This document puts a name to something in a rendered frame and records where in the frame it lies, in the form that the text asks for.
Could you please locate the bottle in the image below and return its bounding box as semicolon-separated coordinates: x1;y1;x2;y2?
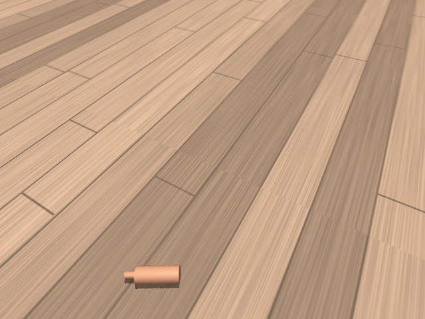
124;265;181;284

